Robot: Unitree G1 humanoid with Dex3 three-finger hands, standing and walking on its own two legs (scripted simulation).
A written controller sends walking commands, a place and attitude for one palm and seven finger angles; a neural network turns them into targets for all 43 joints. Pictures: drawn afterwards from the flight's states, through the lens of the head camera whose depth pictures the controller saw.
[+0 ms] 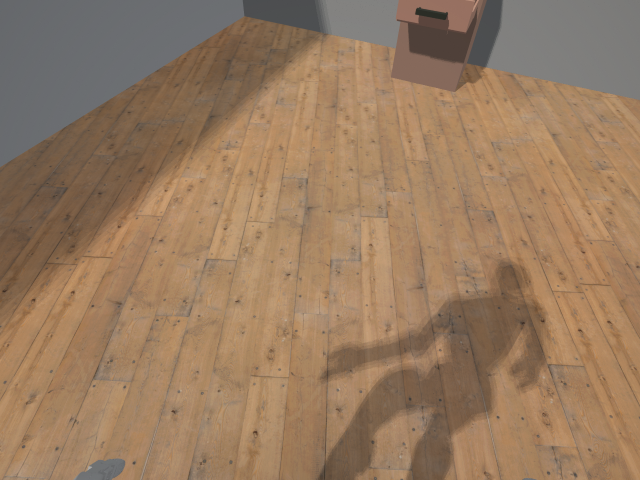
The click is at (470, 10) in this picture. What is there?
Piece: drawer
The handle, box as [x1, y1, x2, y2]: [415, 7, 447, 19]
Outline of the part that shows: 415,14 445,19 447,13 422,9 420,7 417,8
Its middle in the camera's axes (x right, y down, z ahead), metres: +0.58 -1.19 +2.03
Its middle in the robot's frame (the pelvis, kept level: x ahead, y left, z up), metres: +2.32 -0.48 -0.25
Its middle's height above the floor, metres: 0.52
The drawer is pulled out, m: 0.25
